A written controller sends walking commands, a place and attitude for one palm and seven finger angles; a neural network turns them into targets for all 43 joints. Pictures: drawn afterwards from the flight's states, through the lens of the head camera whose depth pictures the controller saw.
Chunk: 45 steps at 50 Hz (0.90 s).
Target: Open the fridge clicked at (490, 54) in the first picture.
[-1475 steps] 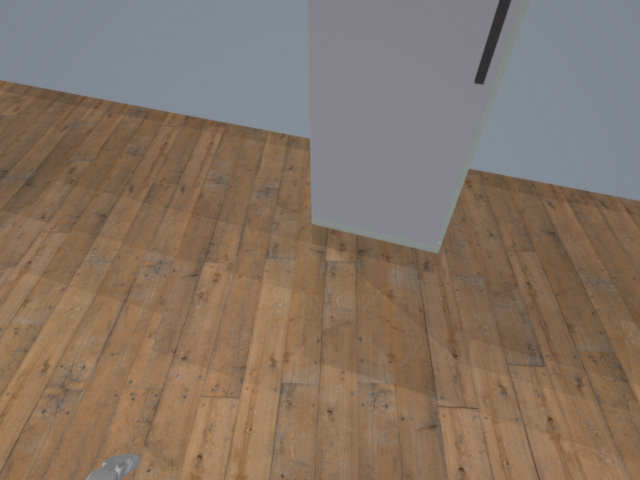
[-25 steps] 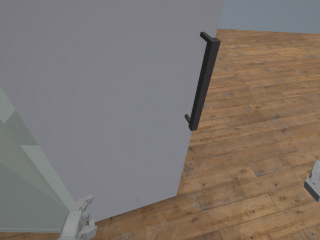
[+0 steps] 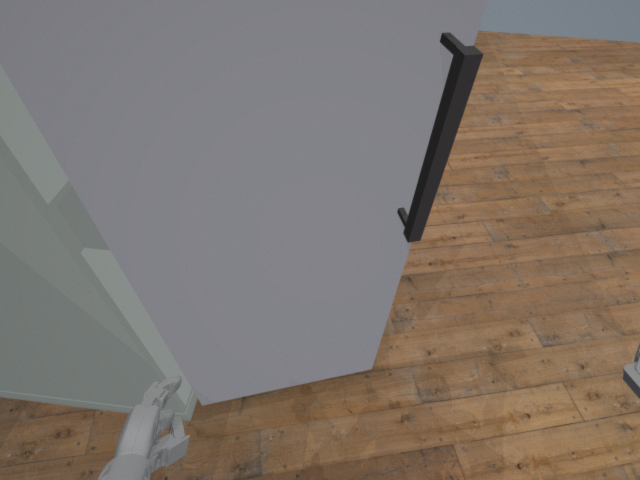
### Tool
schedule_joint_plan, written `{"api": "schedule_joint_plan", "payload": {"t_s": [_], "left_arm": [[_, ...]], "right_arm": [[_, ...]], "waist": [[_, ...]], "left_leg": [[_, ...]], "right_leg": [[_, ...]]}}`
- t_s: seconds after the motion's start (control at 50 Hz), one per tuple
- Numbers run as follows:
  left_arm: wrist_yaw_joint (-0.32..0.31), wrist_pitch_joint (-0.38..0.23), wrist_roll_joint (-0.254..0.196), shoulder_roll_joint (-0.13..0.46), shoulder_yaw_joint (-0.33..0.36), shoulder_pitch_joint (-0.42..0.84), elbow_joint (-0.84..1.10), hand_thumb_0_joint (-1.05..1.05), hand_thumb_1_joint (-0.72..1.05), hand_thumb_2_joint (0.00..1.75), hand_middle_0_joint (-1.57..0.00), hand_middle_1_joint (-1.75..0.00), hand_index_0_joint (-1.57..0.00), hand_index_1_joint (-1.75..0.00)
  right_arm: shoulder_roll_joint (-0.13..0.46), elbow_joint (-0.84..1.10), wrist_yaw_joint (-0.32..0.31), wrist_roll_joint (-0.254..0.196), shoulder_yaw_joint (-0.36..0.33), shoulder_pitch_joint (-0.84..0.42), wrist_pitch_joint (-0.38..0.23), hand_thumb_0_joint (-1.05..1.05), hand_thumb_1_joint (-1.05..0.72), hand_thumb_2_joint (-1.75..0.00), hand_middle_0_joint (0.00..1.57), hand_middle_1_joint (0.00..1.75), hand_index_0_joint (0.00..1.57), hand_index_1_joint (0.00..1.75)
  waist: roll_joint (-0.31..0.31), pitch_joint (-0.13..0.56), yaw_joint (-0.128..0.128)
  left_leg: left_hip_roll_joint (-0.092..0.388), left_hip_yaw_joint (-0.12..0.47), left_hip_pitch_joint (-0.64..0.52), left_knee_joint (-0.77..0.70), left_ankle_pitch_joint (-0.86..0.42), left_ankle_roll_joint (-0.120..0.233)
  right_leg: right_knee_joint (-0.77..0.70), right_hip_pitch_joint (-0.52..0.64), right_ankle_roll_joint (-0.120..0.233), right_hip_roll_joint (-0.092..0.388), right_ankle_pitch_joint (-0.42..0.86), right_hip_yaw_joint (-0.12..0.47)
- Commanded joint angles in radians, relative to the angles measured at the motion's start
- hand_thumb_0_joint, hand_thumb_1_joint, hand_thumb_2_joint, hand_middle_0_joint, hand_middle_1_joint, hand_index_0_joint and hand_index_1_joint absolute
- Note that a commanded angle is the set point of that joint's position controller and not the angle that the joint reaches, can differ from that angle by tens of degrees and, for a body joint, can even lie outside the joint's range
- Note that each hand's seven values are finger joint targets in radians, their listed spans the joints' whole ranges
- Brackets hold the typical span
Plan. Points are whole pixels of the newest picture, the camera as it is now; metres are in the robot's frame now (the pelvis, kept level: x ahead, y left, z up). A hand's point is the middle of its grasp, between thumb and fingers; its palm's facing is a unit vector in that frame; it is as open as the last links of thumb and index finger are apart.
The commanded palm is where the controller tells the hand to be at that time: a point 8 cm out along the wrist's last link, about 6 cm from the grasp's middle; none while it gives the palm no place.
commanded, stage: step back with the hand held close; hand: right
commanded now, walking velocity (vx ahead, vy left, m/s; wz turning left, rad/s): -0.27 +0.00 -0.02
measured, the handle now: (427, 153) +0.51 -0.12 +0.16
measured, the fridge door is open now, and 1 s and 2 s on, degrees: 71 71 71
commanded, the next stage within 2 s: stop stepping back and stand still in 1.06 s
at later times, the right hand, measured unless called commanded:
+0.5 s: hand out of the picture +0.12 -0.29 +0.15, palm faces +0.53 +0.74 -0.41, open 7.4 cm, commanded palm +0.05 -0.31 +0.18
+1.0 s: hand out of the picture +0.04 -0.29 +0.17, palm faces +0.55 +0.73 -0.42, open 7.4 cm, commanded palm -0.02 -0.30 +0.18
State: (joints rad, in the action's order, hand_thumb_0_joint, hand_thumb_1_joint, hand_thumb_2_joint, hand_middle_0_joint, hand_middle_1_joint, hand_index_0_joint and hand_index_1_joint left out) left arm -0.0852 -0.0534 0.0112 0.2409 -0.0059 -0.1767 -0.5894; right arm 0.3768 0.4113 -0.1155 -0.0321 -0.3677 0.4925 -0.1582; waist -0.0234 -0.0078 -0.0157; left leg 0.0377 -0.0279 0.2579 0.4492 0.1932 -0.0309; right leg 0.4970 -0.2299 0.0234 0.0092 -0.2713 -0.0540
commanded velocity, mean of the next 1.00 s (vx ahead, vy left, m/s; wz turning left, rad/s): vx -0.33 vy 0.00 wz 0.05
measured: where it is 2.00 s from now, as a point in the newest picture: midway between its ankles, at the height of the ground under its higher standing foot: outside the picture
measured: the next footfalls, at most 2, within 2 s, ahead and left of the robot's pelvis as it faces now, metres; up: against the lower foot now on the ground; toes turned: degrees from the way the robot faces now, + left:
left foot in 1.12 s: -0.21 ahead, +0.06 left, +0.00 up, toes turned +0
right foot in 1.30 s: -0.13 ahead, -0.06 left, +0.00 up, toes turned -1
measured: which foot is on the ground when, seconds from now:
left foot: down 0.00-0.82, up 0.84-1.00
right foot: down 0.00-1.00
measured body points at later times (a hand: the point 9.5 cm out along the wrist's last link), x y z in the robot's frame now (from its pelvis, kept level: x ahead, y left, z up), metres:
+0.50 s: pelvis -0.08 -0.01 -0.02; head -0.06 -0.03 +0.43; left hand +0.11 +0.22 -0.09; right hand +0.08 -0.32 +0.17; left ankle +0.03 +0.15 -0.74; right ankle -0.01 -0.10 -0.74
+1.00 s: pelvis -0.15 +0.00 -0.01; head -0.13 -0.04 +0.43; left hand +0.03 +0.22 -0.09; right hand +0.00 -0.32 +0.19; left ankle -0.22 +0.15 -0.67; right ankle -0.03 -0.10 -0.74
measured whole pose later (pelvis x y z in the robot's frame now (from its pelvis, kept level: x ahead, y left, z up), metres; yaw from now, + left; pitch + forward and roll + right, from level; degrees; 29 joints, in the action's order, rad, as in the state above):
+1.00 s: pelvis -0.15 +0.00 -0.01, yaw -3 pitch +2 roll +5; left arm -0.05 -0.19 0.02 0.15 0.02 -0.22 -0.66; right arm 0.42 0.54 -0.16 -0.03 -0.50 0.49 -0.28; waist 0.01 -0.01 -0.03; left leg -0.07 0.00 0.37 1.02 0.51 -0.03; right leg 0.58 -0.51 0.03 0.09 -0.10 -0.03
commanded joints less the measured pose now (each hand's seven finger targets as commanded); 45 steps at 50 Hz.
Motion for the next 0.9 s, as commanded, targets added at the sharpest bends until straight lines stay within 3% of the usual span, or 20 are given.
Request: {"api": "schedule_joint_plan", "payload": {"t_s": [0.0,0.04,0.12,0.24,0.32,0.36,0.44,0.48,0.54,0.58,0.64,0.68,0.7,0.74,0.76,0.78,0.8,0.82,0.84,0.88], "left_arm": [[-0.018,-0.026,-0.007,0.095,0.043,0.087,0.196,0.00,0.90,0.90,-0.20,-0.30,-0.20,-0.30],[-0.022,-0.024,-0.009,0.098,0.046,0.081,0.208,0.00,0.90,0.90,-0.20,-0.30,-0.20,-0.30],[-0.027,-0.043,-0.007,0.114,0.050,0.069,0.210,0.00,0.90,0.90,-0.20,-0.30,-0.20,-0.30],[-0.019,-0.078,-0.012,0.130,0.054,0.043,0.192,0.00,0.90,0.90,-0.20,-0.30,-0.20,-0.30],[-0.015,-0.096,-0.008,0.121,0.055,0.030,0.179,0.00,0.90,0.90,-0.20,-0.30,-0.20,-0.30],[-0.014,-0.108,-0.005,0.122,0.055,0.032,0.175,0.00,0.90,0.90,-0.20,-0.30,-0.20,-0.30],[-0.016,-0.136,-0.004,0.115,0.049,0.030,0.168,0.00,0.90,0.90,-0.20,-0.30,-0.20,-0.30],[-0.015,-0.148,-0.005,0.124,0.054,0.032,0.169,0.00,0.90,0.90,-0.20,-0.30,-0.20,-0.30],[-0.007,-0.155,-0.006,0.126,0.061,0.032,0.175,0.00,0.90,0.90,-0.20,-0.30,-0.20,-0.30],[-0.003,-0.154,-0.002,0.131,0.068,0.035,0.179,0.00,0.90,0.90,-0.20,-0.30,-0.20,-0.30],[0.015,-0.146,0.005,0.091,0.059,0.016,0.140,0.00,0.90,0.90,-0.20,-0.30,-0.20,-0.30],[0.032,-0.128,0.013,0.068,0.050,0.011,0.094,0.00,0.90,0.90,-0.20,-0.30,-0.20,-0.30],[0.037,-0.121,0.009,0.060,0.045,0.010,0.091,0.00,0.90,0.90,-0.20,-0.30,-0.20,-0.30],[0.029,-0.116,0.000,0.070,0.049,0.009,0.104,0.00,0.90,0.90,-0.20,-0.30,-0.20,-0.30],[0.020,-0.118,-0.005,0.088,0.055,0.019,0.121,0.00,0.90,0.90,-0.20,-0.30,-0.20,-0.30],[0.005,-0.126,-0.008,0.120,0.063,0.041,0.140,0.00,0.90,0.90,-0.20,-0.30,-0.20,-0.30],[-0.004,-0.139,-0.002,0.132,0.067,0.060,0.151,0.00,0.90,0.90,-0.20,-0.30,-0.20,-0.30],[-0.006,-0.157,0.015,0.095,0.069,0.055,0.136,0.00,0.90,0.90,-0.20,-0.30,-0.20,-0.30],[-0.002,-0.169,0.014,0.083,0.080,0.035,0.109,0.00,0.90,0.90,-0.20,-0.30,-0.20,-0.30],[0.015,-0.179,-0.007,0.122,0.115,0.046,0.106,0.00,0.90,0.90,-0.20,-0.30,-0.20,-0.30]], "right_arm": [[0.242,0.273,-0.037,-0.008,-0.197,0.015,-0.074,0.00,-0.90,-0.90,0.20,0.30,0.20,0.30],[0.241,0.283,-0.041,-0.007,-0.203,0.016,-0.079,0.00,-0.90,-0.90,0.20,0.30,0.20,0.30],[0.225,0.291,-0.045,0.005,-0.198,-0.013,-0.094,0.00,-0.90,-0.90,0.20,0.30,0.20,0.30],[0.180,0.208,-0.045,0.034,-0.181,-0.058,-0.121,0.00,-0.90,-0.90,0.20,0.30,0.20,0.30],[0.185,0.236,-0.040,0.039,-0.165,-0.124,-0.147,0.00,-0.90,-0.90,0.20,0.30,0.20,0.30],[0.189,0.253,-0.040,0.042,-0.163,-0.161,-0.158,0.00,-0.90,-0.90,0.20,0.30,0.20,0.30],[0.195,0.291,-0.048,0.043,-0.178,-0.163,-0.178,0.00,-0.90,-0.90,0.20,0.30,0.20,0.30],[0.215,0.307,-0.050,0.050,-0.211,-0.154,-0.189,0.00,-0.90,-0.90,0.20,0.30,0.20,0.30],[0.204,0.283,-0.046,0.060,-0.226,-0.128,-0.201,0.00,-0.90,-0.90,0.20,0.30,0.20,0.30],[0.230,0.256,-0.041,0.065,-0.258,-0.121,-0.205,0.00,-0.90,-0.90,0.20,0.30,0.20,0.30],[0.237,0.246,-0.038,0.035,-0.244,-0.092,-0.201,0.00,-0.90,-0.90,0.20,0.30,0.20,0.30],[0.242,0.260,-0.045,0.016,-0.219,-0.101,-0.186,0.00,-0.90,-0.90,0.20,0.30,0.20,0.30],[0.245,0.262,-0.049,0.012,-0.213,-0.103,-0.181,0.00,-0.90,-0.90,0.20,0.30,0.20,0.30],[0.255,0.279,-0.055,0.005,-0.226,-0.101,-0.170,0.00,-0.90,-0.90,0.20,0.30,0.20,0.30],[0.249,0.300,-0.054,0.001,-0.224,-0.091,-0.170,0.00,-0.90,-0.90,0.20,0.30,0.20,0.30],[0.241,0.326,-0.056,0.003,-0.226,-0.087,-0.176,0.00,-0.90,-0.90,0.20,0.30,0.20,0.30],[0.226,0.349,-0.061,0.017,-0.251,-0.079,-0.186,0.00,-0.90,-0.90,0.20,0.30,0.20,0.30],[0.243,0.358,-0.066,0.022,-0.266,-0.100,-0.190,0.00,-0.90,-0.90,0.20,0.30,0.20,0.30],[0.253,0.362,-0.070,0.017,-0.277,-0.103,-0.196,0.00,-0.90,-0.90,0.20,0.30,0.20,0.30],[0.253,0.351,-0.058,0.006,-0.279,-0.053,-0.198,0.00,-0.90,-0.90,0.20,0.30,0.20,0.30]], "waist": [[-0.026,0.221,-0.014],[-0.028,0.213,-0.015],[-0.120,0.163,-0.015],[-0.094,0.041,-0.001],[0.020,0.027,0.016],[0.030,0.023,0.016],[-0.075,0.083,0.008],[-0.140,0.121,0.001],[-0.150,0.095,-0.002],[-0.091,0.046,-0.001],[0.118,0.015,0.012],[0.221,0.058,0.019],[0.259,0.093,0.022],[0.219,0.124,0.025],[0.111,0.107,0.025],[-0.098,0.088,0.022],[-0.340,0.119,0.015],[-0.350,0.135,0.025],[-0.221,0.159,0.022],[-0.116,0.207,0.003]], "left_leg": [[0.037,0.048,-0.177,0.065,-0.391,0.028],[0.025,0.049,-0.197,0.091,-0.383,0.021],[-0.011,0.036,-0.253,0.184,-0.294,0.006],[-0.020,0.071,-0.290,0.246,-0.099,0.009],[0.018,0.159,-0.131,0.122,-0.015,0.033],[0.017,0.168,-0.078,0.091,0.104,0.035],[-0.007,0.130,-0.140,0.187,0.007,0.027],[-0.039,0.089,-0.237,0.289,-0.041,0.013],[-0.054,0.086,-0.321,0.358,-0.012,0.009],[-0.036,0.164,-0.275,0.292,0.034,0.029],[0.136,0.410,0.102,-0.022,0.204,0.120],[0.244,0.449,0.276,-0.151,0.231,0.173],[0.249,0.395,0.262,-0.141,0.172,0.166],[0.191,0.289,0.247,-0.067,0.137,0.116],[0.114,0.229,0.246,0.021,0.165,0.077],[0.013,0.153,0.197,0.223,0.168,0.036],[-0.107,0.039,0.012,0.572,0.130,-0.010],[-0.118,0.083,0.018,0.823,0.251,-0.007],[-0.105,0.124,0.069,0.894,0.273,0.001],[-0.125,0.095,0.057,0.815,0.291,-0.002]], "right_leg": [[-0.069,-0.035,0.013,0.072,0.389,0.087],[-0.081,-0.090,0.020,0.081,0.335,0.093],[-0.149,-0.258,0.048,0.116,0.165,0.134],[-0.200,-0.567,0.094,0.134,-0.405,0.174],[-0.085,-0.477,0.074,0.073,-0.412,0.150],[-0.070,-0.455,0.072,0.068,-0.444,0.152],[-0.111,-0.463,0.078,0.090,-0.407,0.172],[-0.167,-0.534,0.094,0.130,-0.453,0.209],[-0.165,-0.682,0.111,0.163,-0.568,0.203],[-0.088,-0.721,0.102,0.120,-0.589,0.178],[0.208,-0.443,0.021,0.011,-0.414,0.094],[0.390,-0.196,-0.022,-0.023,-0.232,0.041],[0.390,-0.150,-0.023,-0.020,-0.197,0.036],[0.213,-0.090,-0.009,-0.014,-0.174,0.037],[0.061,-0.113,0.018,0.020,-0.214,0.098],[-0.091,-0.222,0.073,0.128,-0.260,0.251],[-0.267,-0.437,0.153,0.316,-0.358,0.436],[-0.337,-0.462,0.195,0.396,-0.299,0.485],[-0.303,-0.387,0.194,0.401,-0.209,0.441],[-0.232,-0.307,0.151,0.353,-0.233,0.309]]}}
